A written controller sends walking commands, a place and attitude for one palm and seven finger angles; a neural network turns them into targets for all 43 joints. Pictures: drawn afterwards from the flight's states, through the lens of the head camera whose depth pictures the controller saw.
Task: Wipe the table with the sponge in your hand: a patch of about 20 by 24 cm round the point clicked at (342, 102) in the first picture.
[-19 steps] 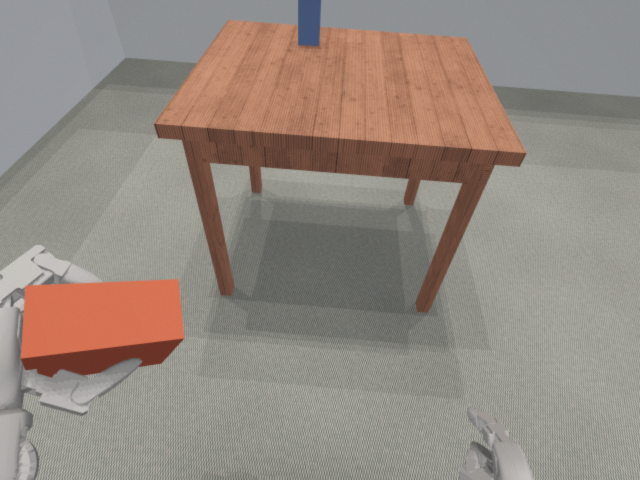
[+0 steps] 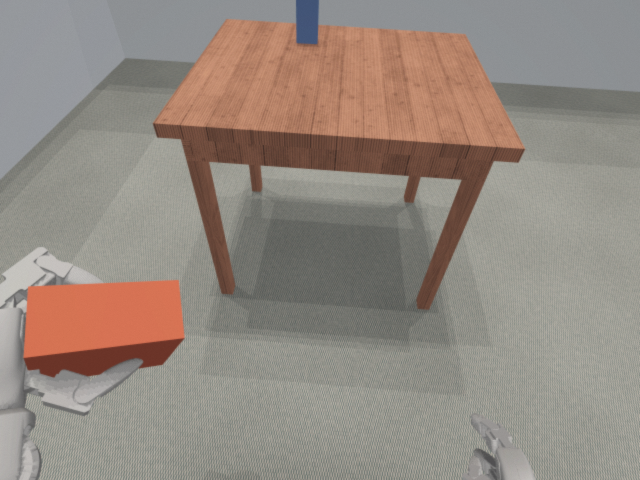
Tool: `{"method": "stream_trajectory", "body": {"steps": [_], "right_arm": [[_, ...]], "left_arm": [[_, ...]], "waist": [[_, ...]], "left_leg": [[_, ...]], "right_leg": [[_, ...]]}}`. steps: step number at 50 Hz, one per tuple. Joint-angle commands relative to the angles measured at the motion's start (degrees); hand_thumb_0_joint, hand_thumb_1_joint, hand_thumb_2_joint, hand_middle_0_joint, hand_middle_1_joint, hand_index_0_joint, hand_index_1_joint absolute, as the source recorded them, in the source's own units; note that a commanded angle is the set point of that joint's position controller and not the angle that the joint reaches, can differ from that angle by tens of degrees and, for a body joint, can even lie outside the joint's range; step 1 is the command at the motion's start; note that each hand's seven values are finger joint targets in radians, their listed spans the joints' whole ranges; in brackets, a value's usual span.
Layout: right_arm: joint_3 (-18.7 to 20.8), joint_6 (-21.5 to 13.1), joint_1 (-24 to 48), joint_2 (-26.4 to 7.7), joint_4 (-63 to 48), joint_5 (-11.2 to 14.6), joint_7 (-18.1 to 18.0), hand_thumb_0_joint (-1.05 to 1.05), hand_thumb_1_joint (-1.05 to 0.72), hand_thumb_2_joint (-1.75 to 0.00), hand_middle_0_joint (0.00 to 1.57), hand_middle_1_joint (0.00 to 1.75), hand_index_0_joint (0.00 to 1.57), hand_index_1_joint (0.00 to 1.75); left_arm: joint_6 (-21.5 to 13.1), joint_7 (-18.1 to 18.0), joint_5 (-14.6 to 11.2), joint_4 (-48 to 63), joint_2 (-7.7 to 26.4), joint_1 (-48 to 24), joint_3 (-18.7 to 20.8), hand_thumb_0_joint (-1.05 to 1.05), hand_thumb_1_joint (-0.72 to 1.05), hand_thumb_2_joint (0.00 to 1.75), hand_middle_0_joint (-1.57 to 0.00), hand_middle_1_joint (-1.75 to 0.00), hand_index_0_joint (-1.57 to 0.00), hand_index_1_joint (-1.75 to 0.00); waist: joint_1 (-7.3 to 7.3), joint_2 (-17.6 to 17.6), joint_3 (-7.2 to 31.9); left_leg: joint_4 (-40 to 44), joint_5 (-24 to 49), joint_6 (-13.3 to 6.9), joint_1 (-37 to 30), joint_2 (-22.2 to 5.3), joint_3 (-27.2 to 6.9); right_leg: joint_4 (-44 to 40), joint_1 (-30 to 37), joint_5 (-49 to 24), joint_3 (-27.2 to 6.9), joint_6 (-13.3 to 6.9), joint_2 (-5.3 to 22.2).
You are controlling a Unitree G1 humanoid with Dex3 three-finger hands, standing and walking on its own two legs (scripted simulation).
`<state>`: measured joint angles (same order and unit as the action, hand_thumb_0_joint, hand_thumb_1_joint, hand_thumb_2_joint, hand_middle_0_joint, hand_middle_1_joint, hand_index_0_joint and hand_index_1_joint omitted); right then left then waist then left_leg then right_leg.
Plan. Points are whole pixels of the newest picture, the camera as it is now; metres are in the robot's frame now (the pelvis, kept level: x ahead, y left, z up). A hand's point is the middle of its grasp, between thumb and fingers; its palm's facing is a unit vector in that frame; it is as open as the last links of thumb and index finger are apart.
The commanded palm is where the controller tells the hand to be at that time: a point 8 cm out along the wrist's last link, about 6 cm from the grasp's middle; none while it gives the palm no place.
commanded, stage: look at it before walking up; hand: left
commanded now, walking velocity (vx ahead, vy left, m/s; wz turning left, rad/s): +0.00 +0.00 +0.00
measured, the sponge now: (128, 329) +0.23 +0.21 +0.14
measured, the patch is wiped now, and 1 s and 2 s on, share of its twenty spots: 0.00 0.00 0.00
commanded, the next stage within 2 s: walk to a spot facing it in 0.02 s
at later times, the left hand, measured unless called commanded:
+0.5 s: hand (41, 319) +0.22 +0.28 +0.16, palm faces +0.51 -0.77 -0.40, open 10.0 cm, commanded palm +0.16 +0.31 +0.18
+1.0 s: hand (41, 282) +0.26 +0.30 +0.16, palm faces +0.67 -0.60 -0.44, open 10.0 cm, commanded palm +0.19 +0.32 +0.18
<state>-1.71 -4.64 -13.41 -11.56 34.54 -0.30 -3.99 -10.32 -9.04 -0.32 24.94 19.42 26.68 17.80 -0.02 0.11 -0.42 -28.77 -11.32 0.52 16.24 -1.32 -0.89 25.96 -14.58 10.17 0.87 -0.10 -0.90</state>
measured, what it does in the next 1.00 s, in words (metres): walks ahead, turning left: left foot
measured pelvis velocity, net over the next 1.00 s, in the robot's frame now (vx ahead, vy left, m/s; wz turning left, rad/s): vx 0.14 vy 0.00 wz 0.36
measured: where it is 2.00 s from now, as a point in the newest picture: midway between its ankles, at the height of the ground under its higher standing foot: outside the picture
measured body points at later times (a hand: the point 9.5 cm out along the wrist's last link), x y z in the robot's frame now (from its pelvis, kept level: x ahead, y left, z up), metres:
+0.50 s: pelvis +0.03 +0.01 -0.02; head +0.03 +0.03 +0.43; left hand +0.19 +0.32 +0.18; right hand +0.18 -0.21 -0.11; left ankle +0.05 +0.13 -0.74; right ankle +0.03 -0.11 -0.72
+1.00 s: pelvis +0.14 +0.00 -0.02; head +0.19 +0.02 +0.43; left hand +0.22 +0.33 +0.18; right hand +0.40 -0.19 -0.10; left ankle +0.16 +0.14 -0.74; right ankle +0.08 -0.12 -0.73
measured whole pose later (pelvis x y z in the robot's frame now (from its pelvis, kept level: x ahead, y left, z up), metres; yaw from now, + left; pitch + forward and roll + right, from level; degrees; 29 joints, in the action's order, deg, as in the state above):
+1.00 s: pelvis +0.14 +0.00 -0.02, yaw +20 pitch +1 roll +3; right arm 2.7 -3.8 -11.6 -15.6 31.8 -0.5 -4.4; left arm -12.0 -10.7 -0.7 33.2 20.6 29.0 21.4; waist 0.8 -3.1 -5.1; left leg -31.7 -11.5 -1.5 21.5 -2.5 11.7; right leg 43.4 -10.6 27.9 12.7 0.8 9.2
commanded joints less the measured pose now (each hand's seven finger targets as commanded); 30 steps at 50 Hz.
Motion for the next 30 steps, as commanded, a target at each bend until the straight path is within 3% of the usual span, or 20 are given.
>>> {"method": "stream_trajectory", "body": {"steps": [1,7,12,15,18,20,21,22,23,24,25,27,28,30], "right_arm": [[3.1,-3.0,5.8,-6.9,-9.1,0.1,-0.5,0.00,-0.90,-0.90,0.20,0.30,0.20,0.30],[3.0,-2.8,5.8,-6.8,-8.6,0.1,-0.3,0.00,-0.90,-0.90,0.20,0.30,0.20,0.30],[3.3,-1.8,5.5,-6.7,-9.2,-0.2,-0.9,0.00,-0.90,-0.90,0.20,0.30,0.20,0.30],[3.4,-2.0,4.9,-6.6,-8.5,-0.7,-1.1,0.00,-0.90,-0.90,0.20,0.30,0.20,0.30],[3.6,-2.4,4.2,-6.5,-8.0,-0.9,-0.9,0.00,-0.90,-0.90,0.20,0.30,0.20,0.30],[3.7,-2.9,3.2,-6.9,-7.8,-0.6,-0.8,0.00,-0.90,-0.90,0.20,0.30,0.20,0.30],[4.0,-3.2,3.6,-7.5,-7.8,-0.2,-0.8,0.00,-0.90,-0.90,0.20,0.30,0.20,0.30],[4.0,-3.2,3.3,-7.6,-7.5,-0.3,-0.7,0.00,-0.90,-0.90,0.20,0.30,0.20,0.30],[4.0,-3.4,2.8,-7.3,-6.9,-0.7,-0.7,0.00,-0.90,-0.90,0.20,0.30,0.20,0.30],[4.1,-3.6,2.5,-7.2,-6.3,-0.9,-0.6,0.00,-0.90,-0.90,0.20,0.30,0.20,0.30],[4.1,-3.8,2.0,-7.2,-5.9,-1.1,-0.3,0.00,-0.90,-0.90,0.20,0.30,0.20,0.30],[4.1,-4.5,2.4,-7.3,-5.3,-1.0,0.2,0.00,-0.90,-0.90,0.20,0.30,0.20,0.30],[4.1,-4.4,2.5,-7.3,-5.2,-0.9,0.5,0.00,-0.90,-0.90,0.20,0.30,0.20,0.30],[3.9,-3.9,3.5,-6.9,-5.5,-0.8,0.9,0.00,-0.90,-0.90,0.20,0.30,0.20,0.30]], "left_arm": [[-4.2,-1.2,-0.7,13.5,9.7,-3.8,6.9,0.00,0.10,1.30,-1.20,-1.60,-1.20,-1.60],[-4.2,-1.2,-0.6,12.9,9.0,-5.7,5.5,0.00,0.10,1.30,-1.20,-1.60,-1.20,-1.60],[-2.9,-2.0,-0.1,14.8,10.1,-6.7,6.5,0.00,0.10,1.30,-1.20,-1.60,-1.20,-1.60],[-3.5,-2.3,-0.2,17.6,11.5,-6.4,8.4,0.00,0.10,1.30,-1.20,-1.60,-1.20,-1.60],[-4.6,-2.1,-0.5,18.0,11.7,-5.0,9.7,0.00,0.10,1.30,-1.20,-1.60,-1.20,-1.60],[-5.1,-1.9,-0.8,17.7,10.8,-2.5,9.8,0.00,0.10,1.30,-1.20,-1.60,-1.20,-1.60],[-5.3,-1.5,-0.9,17.0,10.1,-1.8,9.3,0.00,0.10,1.30,-1.20,-1.60,-1.20,-1.60],[-5.3,-1.1,-0.7,15.9,8.5,-1.5,7.9,0.00,0.10,1.30,-1.20,-1.60,-1.20,-1.60],[-5.3,-0.9,-0.1,15.7,9.3,-2.3,8.0,0.00,0.10,1.30,-1.20,-1.60,-1.20,-1.60],[-5.4,-0.7,0.1,15.8,9.2,-3.9,7.3,0.00,0.10,1.30,-1.20,-1.60,-1.20,-1.60],[-5.6,-0.6,0.1,16.5,9.3,-4.7,7.2,0.00,0.10,1.30,-1.20,-1.60,-1.20,-1.60],[-5.6,-0.4,-0.2,17.9,9.5,-5.2,6.6,0.00,0.10,1.30,-1.20,-1.60,-1.20,-1.60],[-5.4,-0.3,-0.4,17.5,9.2,-4.0,6.4,0.00,0.10,1.30,-1.20,-1.60,-1.20,-1.60],[-5.2,-0.2,-0.7,17.6,9.6,-3.4,7.0,0.00,0.10,1.30,-1.20,-1.60,-1.20,-1.60]], "waist": [[0.00,3.1,6.0],[-0.28,2.1,3.9],[-0.95,0.8,1.5],[-1.15,1.5,2.4],[-1.21,3.1,4.1],[-1.45,7.0,5.4],[-1.56,12.0,4.9],[-1.82,14.9,3.3],[-2.32,15.6,1.8],[-2.34,14.3,0.7],[-2.19,13.0,1.5],[-1.45,12.4,3.8],[-1.07,12.7,4.8],[-0.32,12.9,6.0]], "left_leg": [[6.1,-1.9,-0.9,2.7,-2.3,-1.2],[5.9,-6.9,-1.2,3.3,-2.2,-1.8],[2.2,-23.8,-3.5,9.0,-1.5,-3.8],[-0.2,-20.4,-4.1,12.1,-1.7,-5.1],[-0.2,-17.9,-4.9,12.6,-3.1,-7.6],[2.4,-13.6,-6.7,9.1,-5.8,-12.4],[5.6,-14.8,-8.3,6.0,-8.8,-18.6],[10.1,-17.0,-10.6,4.5,-12.6,-26.7],[11.7,-14.9,-12.8,2.0,-14.8,-31.7],[11.1,-10.9,-13.6,0.1,-15.2,-32.7],[9.3,-4.2,-13.5,-2.4,-14.7,-31.9],[6.0,7.6,-13.0,-6.3,-13.1,-26.9],[4.7,10.3,-12.3,-5.7,-11.7,-23.7],[2.2,9.3,-9.6,0.3,-8.9,-17.5]], "right_leg": [[-4.9,5.2,1.7,-4.0,-0.2,3.1],[-6.4,2.6,9.0,-4.4,-0.3,4.0],[-4.6,-1.7,31.2,-5.6,-2.9,7.8],[-0.5,2.0,27.5,-6.4,-4.6,9.9],[4.4,3.8,24.8,-4.8,-4.2,9.9],[11.2,1.6,19.1,-1.4,-2.3,7.4],[16.2,-3.1,19.6,1.6,-0.6,4.2],[21.0,-7.5,22.9,2.4,0.6,1.4],[25.2,-12.4,24.4,0.7,0.8,1.4],[27.1,-15.1,23.9,-0.6,0.7,2.0],[25.9,-15.8,23.6,-0.9,0.7,2.1],[21.6,-14.1,22.0,0.4,1.4,1.7],[17.8,-10.5,21.1,1.3,1.3,1.3],[6.7,1.3,16.5,3.2,0.6,0.6]]}}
